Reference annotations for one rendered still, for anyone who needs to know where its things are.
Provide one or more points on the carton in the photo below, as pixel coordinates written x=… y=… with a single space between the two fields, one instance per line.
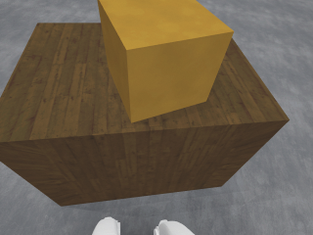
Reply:
x=163 y=55

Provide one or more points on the left robot thigh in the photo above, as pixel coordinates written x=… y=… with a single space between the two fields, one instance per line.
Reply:
x=107 y=226

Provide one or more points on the right robot thigh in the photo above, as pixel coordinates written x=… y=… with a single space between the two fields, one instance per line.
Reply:
x=172 y=228

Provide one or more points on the robot thigh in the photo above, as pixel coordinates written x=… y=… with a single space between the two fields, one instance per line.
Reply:
x=107 y=226
x=172 y=228

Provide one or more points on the pedestal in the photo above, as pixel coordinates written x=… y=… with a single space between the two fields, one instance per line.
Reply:
x=65 y=130

